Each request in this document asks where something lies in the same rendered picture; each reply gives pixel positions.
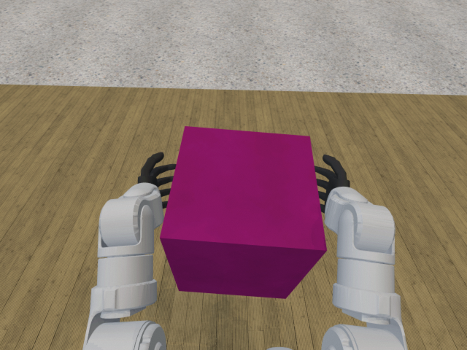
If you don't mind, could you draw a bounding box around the left robot forearm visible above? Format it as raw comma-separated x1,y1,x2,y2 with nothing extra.
82,183,164,350

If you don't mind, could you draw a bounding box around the right robot forearm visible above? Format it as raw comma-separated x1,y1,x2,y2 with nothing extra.
324,187,408,350

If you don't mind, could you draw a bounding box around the left robot hand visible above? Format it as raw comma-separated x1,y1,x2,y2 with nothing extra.
138,152,176,209

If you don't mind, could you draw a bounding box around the carton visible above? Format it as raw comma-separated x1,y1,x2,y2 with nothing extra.
160,126,327,299

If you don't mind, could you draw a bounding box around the robot left upper arm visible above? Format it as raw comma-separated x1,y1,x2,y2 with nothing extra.
85,320,166,350

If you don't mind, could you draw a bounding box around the right robot hand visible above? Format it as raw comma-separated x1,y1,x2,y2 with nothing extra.
314,155,350,213

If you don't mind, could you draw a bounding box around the robot right upper arm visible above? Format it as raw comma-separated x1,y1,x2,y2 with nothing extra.
321,324,404,350

